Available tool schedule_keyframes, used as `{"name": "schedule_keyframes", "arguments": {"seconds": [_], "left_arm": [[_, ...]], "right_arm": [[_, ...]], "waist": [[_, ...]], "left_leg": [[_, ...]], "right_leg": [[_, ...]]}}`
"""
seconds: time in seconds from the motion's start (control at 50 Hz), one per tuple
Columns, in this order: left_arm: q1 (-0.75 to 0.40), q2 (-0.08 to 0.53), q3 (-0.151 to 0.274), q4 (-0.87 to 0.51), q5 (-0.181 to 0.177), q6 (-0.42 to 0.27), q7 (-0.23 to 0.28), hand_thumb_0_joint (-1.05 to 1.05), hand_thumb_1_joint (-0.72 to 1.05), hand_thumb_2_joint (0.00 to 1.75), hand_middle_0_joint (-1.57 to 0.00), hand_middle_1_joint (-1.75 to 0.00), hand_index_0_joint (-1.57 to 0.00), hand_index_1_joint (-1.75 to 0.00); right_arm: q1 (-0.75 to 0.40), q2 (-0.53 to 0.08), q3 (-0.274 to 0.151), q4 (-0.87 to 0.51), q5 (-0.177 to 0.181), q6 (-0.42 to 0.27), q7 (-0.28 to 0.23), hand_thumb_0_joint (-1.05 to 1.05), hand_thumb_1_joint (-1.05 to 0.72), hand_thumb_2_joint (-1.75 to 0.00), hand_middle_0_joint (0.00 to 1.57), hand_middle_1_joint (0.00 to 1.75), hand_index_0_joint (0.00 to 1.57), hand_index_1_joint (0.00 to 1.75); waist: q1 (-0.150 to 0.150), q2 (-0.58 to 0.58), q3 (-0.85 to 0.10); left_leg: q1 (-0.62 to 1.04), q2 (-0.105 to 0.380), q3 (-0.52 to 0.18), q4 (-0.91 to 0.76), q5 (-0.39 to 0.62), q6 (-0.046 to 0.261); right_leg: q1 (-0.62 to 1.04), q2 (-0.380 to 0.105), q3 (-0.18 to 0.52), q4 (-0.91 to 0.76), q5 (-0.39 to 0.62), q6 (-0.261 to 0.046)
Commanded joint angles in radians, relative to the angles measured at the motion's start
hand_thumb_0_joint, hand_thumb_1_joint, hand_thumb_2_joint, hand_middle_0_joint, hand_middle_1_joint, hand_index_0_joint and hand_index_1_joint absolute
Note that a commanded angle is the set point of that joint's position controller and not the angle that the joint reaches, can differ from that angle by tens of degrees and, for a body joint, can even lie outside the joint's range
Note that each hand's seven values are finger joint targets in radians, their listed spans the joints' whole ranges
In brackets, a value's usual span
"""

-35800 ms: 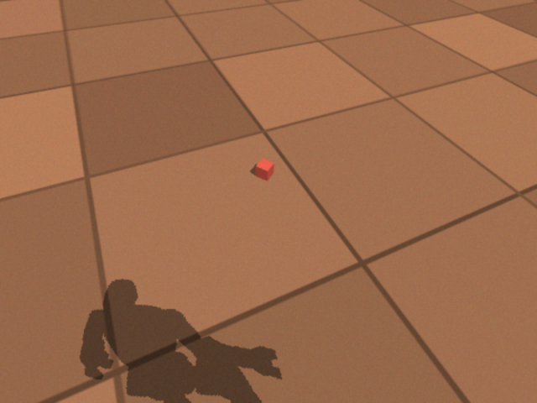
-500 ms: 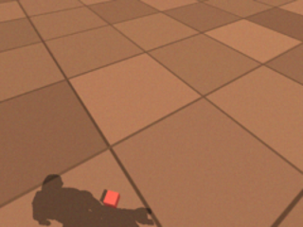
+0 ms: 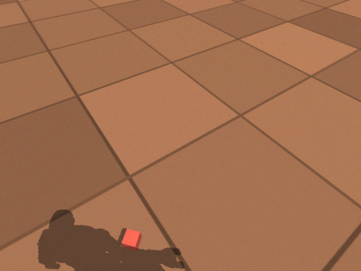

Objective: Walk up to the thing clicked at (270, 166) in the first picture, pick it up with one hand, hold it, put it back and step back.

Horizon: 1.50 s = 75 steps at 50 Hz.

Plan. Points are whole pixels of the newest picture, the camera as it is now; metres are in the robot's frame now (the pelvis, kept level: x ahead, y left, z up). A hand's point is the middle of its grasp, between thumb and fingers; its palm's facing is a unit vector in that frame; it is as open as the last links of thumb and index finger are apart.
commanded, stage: stand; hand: left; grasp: from above
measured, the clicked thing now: (132, 239) +0.41 +0.24 -0.75
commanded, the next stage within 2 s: step back in 0.06 s
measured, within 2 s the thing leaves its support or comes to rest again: neither
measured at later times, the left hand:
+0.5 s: hand out of the picture +0.08 +0.31 -0.18, palm faces -0.03 -0.93 -0.36, open 7.3 cm
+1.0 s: hand out of the picture -0.05 +0.30 -0.15, palm faces -0.05 -0.91 -0.41, open 7.4 cm
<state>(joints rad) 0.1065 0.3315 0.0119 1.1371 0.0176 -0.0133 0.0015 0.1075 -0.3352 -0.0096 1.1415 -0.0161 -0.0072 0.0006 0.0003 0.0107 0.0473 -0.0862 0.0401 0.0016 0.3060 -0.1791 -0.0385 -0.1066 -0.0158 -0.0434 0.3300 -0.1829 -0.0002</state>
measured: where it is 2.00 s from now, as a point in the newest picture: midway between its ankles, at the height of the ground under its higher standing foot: outside the picture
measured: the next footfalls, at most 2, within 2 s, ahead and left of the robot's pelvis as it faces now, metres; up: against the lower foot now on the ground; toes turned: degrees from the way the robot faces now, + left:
right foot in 0.76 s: -0.11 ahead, -0.08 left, +0.00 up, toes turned -2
left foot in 1.10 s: -0.19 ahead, +0.17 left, +0.00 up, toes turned -3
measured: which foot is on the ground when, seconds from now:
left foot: down 0.00-0.80, up 0.82-1.00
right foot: down 0.00-0.34, up 0.36-0.74, down 0.76-1.00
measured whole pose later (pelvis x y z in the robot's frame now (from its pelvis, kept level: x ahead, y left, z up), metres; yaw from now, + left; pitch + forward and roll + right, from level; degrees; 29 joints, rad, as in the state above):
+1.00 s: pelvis -0.18 +0.04 -0.02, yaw -2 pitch -2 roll +1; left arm 0.13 0.35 0.07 0.82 0.04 0.04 0.01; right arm 0.16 -0.41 -0.04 0.88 0.00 0.04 -0.02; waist 0.01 0.02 0.16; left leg -0.41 -0.11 -0.11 1.07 -0.51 -0.02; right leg -0.31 -0.01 0.02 0.59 -0.26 -0.01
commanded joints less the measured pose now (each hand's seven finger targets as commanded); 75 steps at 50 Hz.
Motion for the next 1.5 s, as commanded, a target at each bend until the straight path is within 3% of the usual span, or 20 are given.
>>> {"name": "schedule_keyframes", "arguments": {"seconds": [0.0,0.1,0.2,0.3,0.34,0.46,0.64,0.74,0.78,0.8,0.86,1.0,1.06,1.1,1.12,1.14,1.2,1.32,1.44,1.48], "left_arm": [[-0.047,0.212,0.040,-0.058,-0.005,-0.020,0.014,0.00,0.90,0.90,-0.20,-0.30,-0.20,-0.30],[-0.025,0.301,0.105,-0.125,-0.027,-0.002,0.021,0.00,0.90,0.90,-0.20,-0.30,-0.20,-0.30],[-0.137,0.310,0.114,-0.241,0.007,0.015,0.024,0.00,0.90,0.90,-0.20,-0.30,-0.20,-0.30],[-0.123,0.262,0.094,-0.284,-0.010,0.048,0.021,0.00,0.90,0.90,-0.20,-0.30,-0.20,-0.30],[-0.094,0.208,0.085,-0.299,-0.019,0.065,0.034,0.00,0.90,0.90,-0.20,-0.30,-0.20,-0.30],[-0.009,0.246,0.098,-0.279,-0.013,0.063,0.041,0.00,0.90,0.90,-0.20,-0.30,-0.20,-0.30],[0.008,0.220,0.108,-0.333,-0.004,0.045,0.024,0.00,0.90,0.90,-0.20,-0.30,-0.20,-0.30],[0.142,0.245,0.125,-0.287,0.018,0.027,0.015,0.00,0.90,0.90,-0.20,-0.30,-0.20,-0.30],[0.060,0.395,0.155,-0.340,0.014,0.027,0.009,0.00,0.90,0.90,-0.20,-0.30,-0.20,-0.30],[0.013,0.370,0.152,-0.375,0.021,0.019,0.012,0.00,0.90,0.90,-0.20,-0.30,-0.20,-0.30],[-0.078,0.281,0.133,-0.400,0.010,0.020,0.026,0.00,0.90,0.90,-0.20,-0.30,-0.20,-0.30],[0.026,0.273,0.127,-0.432,0.018,0.033,0.034,0.00,0.90,0.90,-0.20,-0.30,-0.20,-0.30],[0.001,0.286,0.121,-0.444,0.001,0.053,0.021,0.00,0.90,0.90,-0.20,-0.30,-0.20,-0.30],[0.039,0.205,0.101,-0.458,-0.008,0.062,0.015,0.00,0.90,0.90,-0.20,-0.30,-0.20,-0.30],[-0.057,0.247,0.122,-0.469,-0.002,0.058,0.034,0.00,0.90,0.90,-0.20,-0.30,-0.20,-0.30],[-0.075,0.257,0.126,-0.451,0.010,0.060,0.041,0.00,0.90,0.90,-0.20,-0.30,-0.20,-0.30],[0.047,0.247,0.129,-0.402,-0.015,0.057,0.031,0.00,0.90,0.90,-0.20,-0.30,-0.20,-0.30],[0.042,0.235,0.127,-0.410,-0.001,0.051,0.018,0.00,0.90,0.90,-0.20,-0.30,-0.20,-0.30],[0.213,0.213,0.129,-0.319,0.007,0.034,0.007,0.00,0.90,0.90,-0.20,-0.30,-0.20,-0.30],[0.170,0.372,0.169,-0.347,0.027,0.023,0.006,0.00,0.90,0.90,-0.20,-0.30,-0.20,-0.30]], "right_arm": [[-0.031,-0.199,-0.035,-0.055,-0.001,-0.017,-0.014,0.00,-0.90,-0.90,0.20,0.30,0.20,0.30],[-0.025,-0.228,-0.055,-0.116,0.027,0.013,-0.005,0.00,-0.90,-0.90,0.20,0.30,0.20,0.30],[0.053,-0.222,-0.079,-0.171,0.019,0.049,0.005,0.00,-0.90,-0.90,0.20,0.30,0.20,0.30],[0.102,-0.242,-0.089,-0.185,-0.007,0.021,-0.003,0.00,-0.90,-0.90,0.20,0.30,0.20,0.30],[0.067,-0.380,-0.119,-0.215,-0.018,0.009,-0.008,0.00,-0.90,-0.90,0.20,0.30,0.20,0.30],[-0.010,-0.283,-0.101,-0.288,-0.014,0.007,-0.037,0.00,-0.90,-0.90,0.20,0.30,0.20,0.30],[0.065,-0.291,-0.108,-0.327,-0.005,0.016,-0.039,0.00,-0.90,-0.90,0.20,0.30,0.20,0.30],[-0.012,-0.283,-0.097,-0.347,0.011,0.031,-0.024,0.00,-0.90,-0.90,0.20,0.30,0.20,0.30],[-0.053,-0.235,-0.093,-0.359,0.019,0.037,-0.030,0.00,-0.90,-0.90,0.20,0.30,0.20,0.30],[-0.032,-0.255,-0.099,-0.344,0.012,0.041,-0.031,0.00,-0.90,-0.90,0.20,0.30,0.20,0.30],[0.064,-0.240,-0.084,-0.306,0.026,0.035,-0.031,0.00,-0.90,-0.90,0.20,0.30,0.20,0.30],[0.076,-0.227,-0.079,-0.339,0.007,0.022,-0.030,0.00,-0.90,-0.90,0.20,0.30,0.20,0.30],[0.159,-0.222,-0.094,-0.299,-0.006,0.009,-0.024,0.00,-0.90,-0.90,0.20,0.30,0.20,0.30],[0.128,-0.353,-0.129,-0.324,-0.036,0.001,-0.021,0.00,-0.90,-0.90,0.20,0.30,0.20,0.30],[0.098,-0.441,-0.141,-0.342,-0.024,0.004,-0.015,0.00,-0.90,-0.90,0.20,0.30,0.20,0.30],[0.064,-0.404,-0.140,-0.339,-0.022,0.000,-0.019,0.00,-0.90,-0.90,0.20,0.30,0.20,0.30],[-0.020,-0.290,-0.100,-0.360,-0.021,-0.003,-0.034,0.00,-0.90,-0.90,0.20,0.30,0.20,0.30],[0.059,-0.301,-0.110,-0.376,-0.014,0.005,-0.038,0.00,-0.90,-0.90,0.20,0.30,0.20,0.30],[-0.012,-0.320,-0.111,-0.398,-0.001,0.037,-0.027,0.00,-0.90,-0.90,0.20,0.30,0.20,0.30],[-0.015,-0.221,-0.084,-0.429,0.017,0.036,-0.027,0.00,-0.90,-0.90,0.20,0.30,0.20,0.30]], "waist": [[-0.006,-0.016,-0.059],[-0.008,-0.071,-0.077],[-0.032,-0.198,-0.092],[-0.036,-0.045,-0.092],[-0.023,0.181,-0.082],[0.007,0.140,-0.113],[-0.043,0.134,-0.140],[0.023,0.044,-0.129],[0.051,-0.302,-0.038],[0.031,-0.233,0.002],[-0.026,-0.151,-0.005],[0.037,-0.198,-0.105],[-0.016,-0.148,-0.125],[-0.001,0.164,-0.111],[-0.069,0.254,-0.065],[-0.056,0.165,-0.037],[0.028,0.104,-0.042],[-0.033,0.149,-0.071],[0.035,0.190,-0.161],[0.033,-0.203,-0.085]], "left_leg": [[-0.007,0.095,-0.067,-0.045,0.116,0.042],[-0.086,0.016,-0.020,0.248,0.218,0.064],[-0.161,-0.059,-0.069,0.601,-0.363,0.086],[-0.135,0.020,-0.086,0.094,0.209,0.075],[-0.043,0.262,-0.380,0.082,0.674,0.196],[0.054,0.205,-0.240,0.160,0.577,0.252],[0.116,0.224,-0.237,0.211,0.500,0.274],[-0.238,0.148,-0.182,0.271,0.146,0.146],[-0.345,-0.143,-0.039,0.687,-0.419,0.039],[-0.324,-0.133,-0.139,0.842,-0.446,0.034],[-0.367,-0.172,-0.159,0.901,-0.313,0.030],[-0.324,-0.071,-0.065,0.465,-0.341,0.025],[-0.140,-0.078,0.009,0.092,-0.022,0.044],[0.005,0.241,-0.431,0.036,0.167,0.160],[-0.173,0.373,-0.552,0.006,0.302,0.317],[-0.219,0.372,-0.515,0.015,0.300,0.341],[-0.117,0.209,-0.242,0.123,0.397,0.249],[0.009,0.238,-0.242,0.172,0.410,0.305],[-0.140,0.164,-0.183,0.282,0.207,0.194],[-0.498,-0.102,-0.092,0.532,-0.251,0.058]], "right_leg": [[0.017,-0.118,0.102,-0.055,0.146,-0.017],[-0.027,-0.180,0.173,0.035,0.429,-0.111],[-0.160,-0.328,0.248,0.067,0.391,-0.257],[-0.109,-0.144,0.125,0.331,0.238,-0.101],[-0.334,0.120,0.157,0.616,-0.434,-0.034],[-0.406,0.107,0.225,0.873,-0.328,0.001],[-0.312,0.040,0.131,0.479,-0.310,0.013],[0.008,-0.019,0.156,0.135,0.004,-0.063],[-0.203,-0.373,0.595,-0.035,0.081,-0.320],[-0.270,-0.393,0.614,-0.025,0.154,-0.337],[-0.184,-0.215,0.307,0.065,0.308,-0.219],[0.066,-0.228,0.273,0.190,0.419,-0.214],[-0.025,-0.171,0.218,0.299,0.329,-0.148],[-0.363,0.035,0.129,0.521,-0.188,-0.036],[-0.344,0.109,0.166,0.700,-0.488,-0.012],[-0.338,0.109,0.252,0.848,-0.463,-0.018],[-0.404,0.118,0.243,0.946,-0.323,-0.017],[-0.373,0.071,0.171,0.706,-0.352,0.038],[-0.037,0.041,0.041,0.076,-0.067,-0.023],[-0.003,-0.229,0.472,0.024,-0.032,-0.145]]}}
